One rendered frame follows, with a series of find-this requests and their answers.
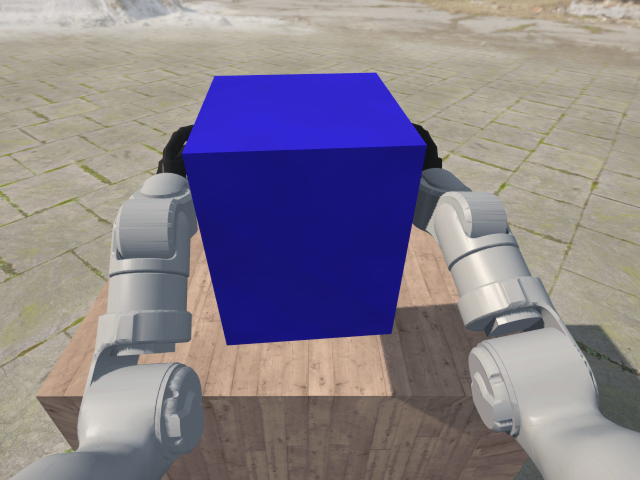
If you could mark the pedestal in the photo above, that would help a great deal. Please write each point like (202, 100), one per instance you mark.
(380, 407)

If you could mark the right robot upper arm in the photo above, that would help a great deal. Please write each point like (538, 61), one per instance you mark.
(536, 387)

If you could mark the left robot upper arm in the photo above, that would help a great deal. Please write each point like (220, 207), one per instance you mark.
(135, 421)

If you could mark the robot right hand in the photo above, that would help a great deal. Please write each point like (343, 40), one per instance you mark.
(431, 156)

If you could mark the right robot forearm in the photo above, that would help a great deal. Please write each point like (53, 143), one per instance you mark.
(497, 293)

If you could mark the carton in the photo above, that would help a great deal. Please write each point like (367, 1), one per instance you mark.
(304, 188)

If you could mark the robot left hand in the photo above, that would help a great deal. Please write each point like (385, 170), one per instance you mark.
(172, 161)

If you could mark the left robot forearm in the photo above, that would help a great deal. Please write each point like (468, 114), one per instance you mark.
(149, 266)

